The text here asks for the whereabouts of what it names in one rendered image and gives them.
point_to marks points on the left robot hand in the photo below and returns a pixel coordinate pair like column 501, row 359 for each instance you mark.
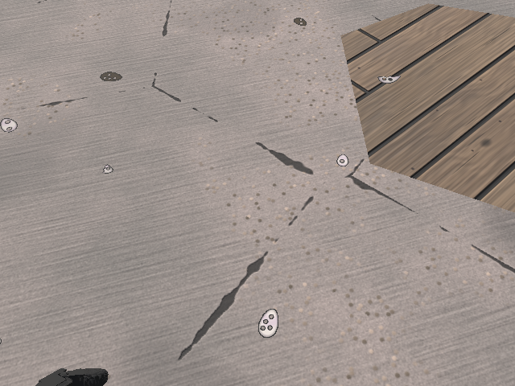
column 78, row 377

